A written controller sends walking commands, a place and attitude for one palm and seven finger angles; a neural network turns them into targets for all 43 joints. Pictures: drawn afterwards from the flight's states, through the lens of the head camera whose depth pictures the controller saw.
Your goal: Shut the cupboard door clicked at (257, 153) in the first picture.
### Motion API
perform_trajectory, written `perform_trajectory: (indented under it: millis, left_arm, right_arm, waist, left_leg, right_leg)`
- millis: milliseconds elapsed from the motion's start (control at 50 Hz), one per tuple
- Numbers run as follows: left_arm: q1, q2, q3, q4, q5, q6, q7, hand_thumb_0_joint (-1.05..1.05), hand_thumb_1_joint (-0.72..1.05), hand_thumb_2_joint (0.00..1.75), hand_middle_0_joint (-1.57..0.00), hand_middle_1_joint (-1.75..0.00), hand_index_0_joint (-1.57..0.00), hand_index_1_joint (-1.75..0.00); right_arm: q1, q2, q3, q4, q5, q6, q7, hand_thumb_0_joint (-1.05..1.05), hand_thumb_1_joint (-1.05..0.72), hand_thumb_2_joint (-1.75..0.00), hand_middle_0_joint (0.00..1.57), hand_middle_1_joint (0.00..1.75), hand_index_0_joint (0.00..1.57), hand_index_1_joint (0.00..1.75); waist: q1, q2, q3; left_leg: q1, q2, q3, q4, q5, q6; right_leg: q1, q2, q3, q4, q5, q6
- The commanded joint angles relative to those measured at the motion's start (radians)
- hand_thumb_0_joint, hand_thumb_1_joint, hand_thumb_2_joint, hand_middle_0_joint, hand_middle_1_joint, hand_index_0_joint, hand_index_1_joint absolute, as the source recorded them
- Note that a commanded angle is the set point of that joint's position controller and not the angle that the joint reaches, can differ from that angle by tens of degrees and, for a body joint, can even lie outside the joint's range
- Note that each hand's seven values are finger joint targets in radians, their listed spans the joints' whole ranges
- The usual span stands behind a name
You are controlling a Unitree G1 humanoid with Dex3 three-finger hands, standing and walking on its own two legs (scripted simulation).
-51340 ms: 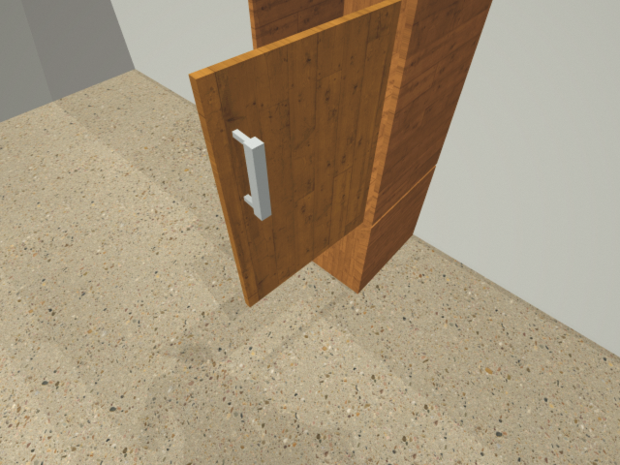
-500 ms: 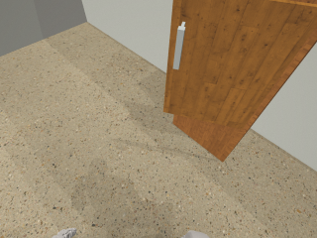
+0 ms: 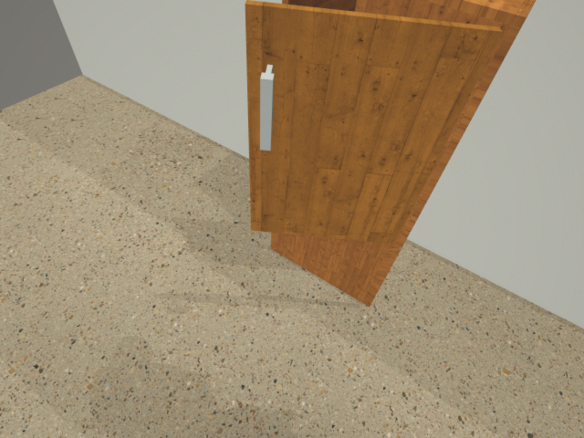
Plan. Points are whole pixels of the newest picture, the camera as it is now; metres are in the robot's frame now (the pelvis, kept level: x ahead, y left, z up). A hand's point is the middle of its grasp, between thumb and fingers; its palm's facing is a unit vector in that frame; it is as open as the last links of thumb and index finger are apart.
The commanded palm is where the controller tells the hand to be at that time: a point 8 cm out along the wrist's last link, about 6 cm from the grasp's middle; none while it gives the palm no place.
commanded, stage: take the last steps up to it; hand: left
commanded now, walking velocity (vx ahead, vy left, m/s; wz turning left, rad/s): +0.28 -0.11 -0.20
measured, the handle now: (267, 108) +0.67 +0.09 +0.08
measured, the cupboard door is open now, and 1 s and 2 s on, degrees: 29 29 29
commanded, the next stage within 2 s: come to a stop and stand still in 0.56 s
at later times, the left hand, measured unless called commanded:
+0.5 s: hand (235, 397) +0.21 +0.09 -0.15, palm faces -0.09 -0.98 -0.20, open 7.4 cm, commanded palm none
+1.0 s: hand (248, 396) +0.21 +0.07 -0.17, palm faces -0.02 -0.98 -0.21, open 7.3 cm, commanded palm none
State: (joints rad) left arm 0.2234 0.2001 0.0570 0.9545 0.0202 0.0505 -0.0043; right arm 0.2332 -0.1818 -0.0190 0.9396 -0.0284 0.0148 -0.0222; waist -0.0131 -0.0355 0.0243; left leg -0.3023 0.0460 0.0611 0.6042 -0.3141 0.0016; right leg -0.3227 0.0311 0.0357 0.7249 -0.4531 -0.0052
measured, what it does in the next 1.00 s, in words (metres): walks ahead: right foot, then left foot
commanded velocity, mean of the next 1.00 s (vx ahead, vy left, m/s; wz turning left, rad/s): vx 0.04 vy -0.04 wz -0.03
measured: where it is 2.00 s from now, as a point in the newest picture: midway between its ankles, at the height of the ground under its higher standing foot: outside the picture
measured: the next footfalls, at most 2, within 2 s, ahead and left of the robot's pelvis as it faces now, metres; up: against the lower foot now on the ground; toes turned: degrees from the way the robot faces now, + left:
right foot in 0.40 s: +0.15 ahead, -0.18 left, +0.00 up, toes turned -8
left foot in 0.74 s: +0.28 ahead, +0.00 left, +0.00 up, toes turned +2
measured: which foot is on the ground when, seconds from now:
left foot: down 0.00-0.40, up 0.42-0.72, down 0.74-1.00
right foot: up 0.00-0.38, down 0.40-1.00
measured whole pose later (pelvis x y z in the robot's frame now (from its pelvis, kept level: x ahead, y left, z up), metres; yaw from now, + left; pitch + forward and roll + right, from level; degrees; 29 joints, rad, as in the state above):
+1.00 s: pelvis +0.20 -0.10 +0.01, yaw -4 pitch +1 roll +0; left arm 0.27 0.14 0.02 1.04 0.02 0.02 0.04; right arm 0.11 -0.15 -0.02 0.98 0.00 0.02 -0.05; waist 0.02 0.01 0.08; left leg -0.32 0.02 0.12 0.51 -0.22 0.04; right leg -0.15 0.01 -0.08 0.53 -0.37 -0.02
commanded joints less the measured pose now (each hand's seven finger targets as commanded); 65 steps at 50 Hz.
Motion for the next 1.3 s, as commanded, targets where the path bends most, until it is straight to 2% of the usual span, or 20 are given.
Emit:
perform_trajectory:
  millis: [0, 80, 260, 320, 340, 380, 420, 500, 660, 700, 740, 800, 880, 980, 1080, 1100, 1120, 1140, 1220, 1280]
  left_arm:
    - [-0.079, 0.113, 0.046, -0.095, 0.020, -0.021, -0.023, 0.00, 0.90, 0.90, -0.20, -0.30, -0.20, -0.30]
    - [-0.042, 0.065, 0.032, -0.061, 0.011, -0.036, -0.038, 0.00, 0.90, 0.90, -0.20, -0.30, -0.20, -0.30]
    - [-0.141, 0.035, 0.013, -0.073, 0.006, -0.048, -0.048, 0.00, 0.90, 0.90, -0.20, -0.30, -0.20, -0.30]
    - [-0.024, 0.054, 0.025, -0.021, 0.005, -0.055, -0.045, 0.00, 0.90, 0.90, -0.20, -0.30, -0.20, -0.30]
    - [0.061, 0.095, 0.032, 0.013, 0.007, -0.064, -0.037, 0.00, 0.90, 0.90, -0.20, -0.30, -0.20, -0.30]
    - [0.285, 0.252, 0.067, 0.090, 0.006, -0.086, -0.009, 0.00, 0.90, 0.90, -0.20, -0.30, -0.20, -0.30]
    - [0.167, 0.199, 0.050, 0.072, -0.003, -0.085, 0.008, 0.00, 0.90, 0.90, -0.20, -0.30, -0.20, -0.30]
    - [0.017, 0.070, 0.011, 0.043, 0.000, -0.097, 0.019, 0.00, 0.90, 0.90, -0.20, -0.30, -0.20, -0.30]
    - [0.075, 0.065, 0.000, 0.092, -0.005, -0.107, 0.026, 0.00, 0.90, 0.90, -0.20, -0.30, -0.20, -0.30]
    - [0.086, 0.040, -0.014, 0.102, -0.016, -0.102, 0.035, 0.00, 0.90, 0.90, -0.20, -0.30, -0.20, -0.30]
    - [0.136, 0.005, -0.031, 0.100, -0.018, -0.084, 0.053, 0.00, 0.90, 0.90, -0.20, -0.30, -0.20, -0.30]
    - [0.158, 0.033, -0.024, 0.115, -0.008, -0.050, 0.059, 0.00, 0.90, 0.90, -0.20, -0.30, -0.20, -0.30]
    - [0.148, 0.068, -0.005, 0.082, -0.007, -0.042, 0.061, 0.00, 0.90, 0.90, -0.20, -0.30, -0.20, -0.30]
    - [0.141, 0.060, 0.007, 0.030, 0.002, -0.030, 0.055, 0.00, 0.90, 0.90, -0.20, -0.30, -0.20, -0.30]
    - [0.150, 0.110, 0.008, 0.032, 0.009, -0.042, 0.058, 0.00, 0.90, 0.90, -0.20, -0.30, -0.20, -0.30]
    - [0.166, 0.082, -0.017, -0.023, 0.016, -0.074, 0.095, 0.00, 0.90, 0.90, -0.20, -0.30, -0.20, -0.30]
    - [0.170, 0.152, -0.003, -0.066, 0.013, -0.091, 0.088, 0.00, 0.90, 0.90, -0.20, -0.30, -0.20, -0.30]
    - [0.156, 0.144, 0.003, -0.070, 0.009, -0.103, 0.085, 0.00, 0.90, 0.90, -0.20, -0.30, -0.20, -0.30]
    - [0.160, 0.177, 0.005, -0.118, 0.015, -0.110, 0.083, 0.00, 0.90, 0.90, -0.20, -0.30, -0.20, -0.30]
    - [0.105, 0.181, -0.005, -0.149, 0.008, -0.091, 0.077, 0.00, 0.90, 0.90, -0.20, -0.30, -0.20, -0.30]
  right_arm:
    - [0.124, -0.209, -0.043, -0.035, -0.016, -0.032, -0.021, 0.00, -0.90, -0.90, 0.20, 0.30, 0.20, 0.30]
    - [0.166, -0.166, -0.032, -0.011, -0.010, -0.059, -0.026, 0.00, -0.90, -0.90, 0.20, 0.30, 0.20, 0.30]
    - [0.228, -0.173, -0.054, 0.058, -0.015, -0.054, -0.013, 0.00, -0.90, -0.90, 0.20, 0.30, 0.20, 0.30]
    - [0.182, -0.183, -0.057, 0.065, -0.008, -0.046, -0.008, 0.00, -0.90, -0.90, 0.20, 0.30, 0.20, 0.30]
    - [0.178, -0.158, -0.053, 0.070, -0.001, -0.046, -0.001, 0.00, -0.90, -0.90, 0.20, 0.30, 0.20, 0.30]
    - [0.129, -0.054, -0.024, 0.020, 0.018, -0.050, 0.011, 0.00, -0.90, -0.90, 0.20, 0.30, 0.20, 0.30]
    - [0.104, -0.085, -0.041, 0.031, 0.012, -0.039, 0.010, 0.00, -0.90, -0.90, 0.20, 0.30, 0.20, 0.30]
    - [0.141, -0.037, -0.031, 0.071, 0.000, -0.027, 0.015, 0.00, -0.90, -0.90, 0.20, 0.30, 0.20, 0.30]
    - [0.082, 0.002, -0.007, 0.063, 0.006, -0.041, 0.014, 0.00, -0.90, -0.90, 0.20, 0.30, 0.20, 0.30]
    - [0.141, -0.037, -0.001, 0.091, 0.006, -0.057, 0.004, 0.00, -0.90, -0.90, 0.20, 0.30, 0.20, 0.30]
    - [0.150, -0.117, -0.011, 0.098, 0.017, -0.053, -0.016, 0.00, -0.90, -0.90, 0.20, 0.30, 0.20, 0.30]
    - [0.035, -0.103, -0.007, 0.076, 0.029, -0.025, -0.035, 0.00, -0.90, -0.90, 0.20, 0.30, 0.20, 0.30]
    - [0.048, -0.140, -0.038, 0.053, 0.024, 0.002, -0.041, 0.00, -0.90, -0.90, 0.20, 0.30, 0.20, 0.30]
    - [-0.006, -0.158, -0.058, 0.016, 0.017, 0.016, -0.035, 0.00, -0.90, -0.90, 0.20, 0.30, 0.20, 0.30]
    - [-0.073, -0.048, -0.034, -0.005, 0.013, 0.030, -0.012, 0.00, -0.90, -0.90, 0.20, 0.30, 0.20, 0.30]
    - [-0.130, -0.104, -0.047, -0.105, 0.013, -0.006, -0.008, 0.00, -0.90, -0.90, 0.20, 0.30, 0.20, 0.30]
    - [-0.076, -0.070, -0.040, -0.091, 0.013, -0.002, 0.012, 0.00, -0.90, -0.90, 0.20, 0.30, 0.20, 0.30]
    - [-0.085, -0.067, -0.034, -0.085, 0.012, -0.004, 0.018, 0.00, -0.90, -0.90, 0.20, 0.30, 0.20, 0.30]
    - [-0.059, -0.064, -0.028, -0.123, 0.022, -0.012, 0.016, 0.00, -0.90, -0.90, 0.20, 0.30, 0.20, 0.30]
    - [0.015, -0.065, -0.021, -0.110, 0.021, -0.012, 0.012, 0.00, -0.90, -0.90, 0.20, 0.30, 0.20, 0.30]
  waist:
    - [-0.031, 0.251, 0.084]
    - [-0.021, 0.169, 0.011]
    - [-0.053, 0.214, 0.045]
    - [0.009, 0.183, 0.015]
    - [0.049, 0.090, -0.009]
    - [0.137, -0.301, -0.108]
    - [0.080, -0.210, -0.006]
    - [-0.017, -0.072, 0.017]
    - [-0.012, -0.020, 0.005]
    - [-0.029, 0.058, -0.073]
    - [-0.011, 0.180, -0.101]
    - [0.013, 0.220, 0.001]
    - [-0.007, 0.127, -0.100]
    - [0.012, 0.047, -0.144]
    - [0.041, -0.142, -0.085]
    - [0.028, -0.120, -0.040]
    - [0.029, -0.184, -0.077]
    - [0.030, -0.063, -0.092]
    - [0.026, -0.113, -0.103]
    - [-0.002, -0.111, -0.096]
  left_leg:
    - [0.077, 0.321, -0.410, -0.468, -0.238, 0.105]
    - [0.228, 0.254, -0.192, -0.396, 0.139, 0.092]
    - [0.212, 0.278, -0.080, -0.359, 0.194, 0.128]
    - [0.097, 0.245, -0.036, -0.265, 0.124, 0.089]
    - [0.003, 0.189, 0.003, -0.149, 0.120, 0.058]
    - [-0.317, -0.015, 0.115, 0.351, -0.339, -0.006]
    - [-0.352, 0.051, -0.032, 0.542, -0.222, 0.012]
    - [-0.204, 0.076, -0.020, 0.436, -0.071, -0.013]
    - [-0.036, 0.015, 0.027, -0.019, 0.074, -0.018]
    - [0.188, 0.040, -0.027, -0.170, 0.523, 0.000]
    - [0.301, 0.222, -0.164, -0.092, 1.040, 0.104]
    - [0.209, 0.195, -0.150, -0.142, 0.971, 0.110]
    - [0.312, 0.194, -0.130, -0.081, 1.036, 0.101]
    - [0.213, 0.199, -0.146, -0.094, 0.712, 0.113]
    - [-0.081, -0.030, -0.019, 0.137, -0.127, -0.002]
    - [-0.150, -0.054, 0.013, 0.150, -0.179, -0.016]
    - [-0.161, -0.040, -0.019, 0.253, -0.052, 0.025]
    - [-0.176, -0.061, 0.002, 0.257, -0.050, 0.028]
    - [-0.171, -0.079, -0.023, 0.195, -0.106, 0.037]
    - [-0.026, -0.103, 0.008, 0.057, -0.030, 0.044]
  right_leg:
    - [-0.300, -0.047, 0.023, 0.382, 0.019, -0.008]
    - [-0.312, -0.057, -0.013, 0.366, 0.139, 0.016]
    - [-0.163, -0.074, -0.107, -0.046, 0.147, 0.012]
    - [0.085, -0.033, -0.147, -0.200, 0.241, -0.005]
    - [0.253, -0.033, -0.116, -0.271, 0.256, -0.024]
    - [0.505, -0.405, 0.389, -0.483, 0.073, -0.179]
    - [0.315, -0.383, 0.359, -0.555, -0.015, -0.215]
    - [0.145, -0.288, 0.060, -0.516, 0.364, -0.184]
    - [0.212, -0.249, 0.006, -0.394, 0.691, -0.169]
    - [0.166, -0.173, -0.050, -0.253, 0.758, -0.072]
    - [0.086, -0.106, -0.074, -0.248, 0.350, -0.002]
    - [0.109, -0.115, -0.060, -0.305, 0.329, 0.005]
    - [0.089, -0.127, -0.055, -0.229, 0.498, -0.005]
    - [0.114, -0.118, -0.016, -0.225, 0.426, -0.024]
    - [0.286, -0.330, 0.137, -0.294, 1.090, -0.138]
    - [0.280, -0.246, 0.214, -0.262, 1.471, -0.041]
    - [0.288, -0.264, 0.125, -0.210, 1.399, -0.025]
    - [0.339, -0.276, 0.115, -0.189, 1.464, -0.048]
    - [0.368, -0.285, 0.101, -0.156, 1.398, -0.142]
    - [0.268, -0.239, 0.063, -0.136, 1.210, -0.138]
